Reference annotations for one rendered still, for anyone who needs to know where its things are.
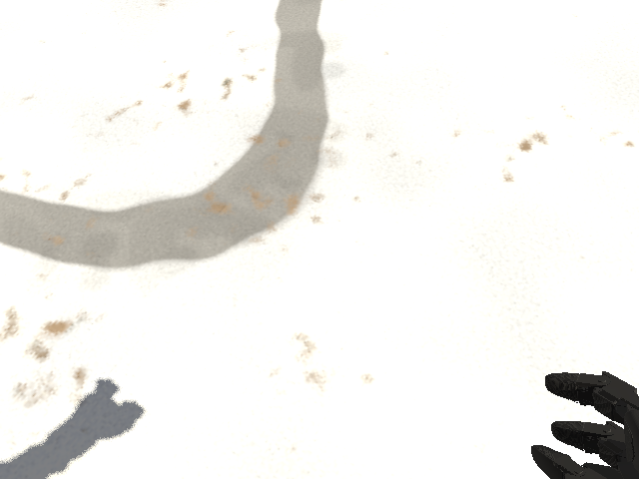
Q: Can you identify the right robot hand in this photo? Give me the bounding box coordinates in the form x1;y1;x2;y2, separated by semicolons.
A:
531;371;639;479

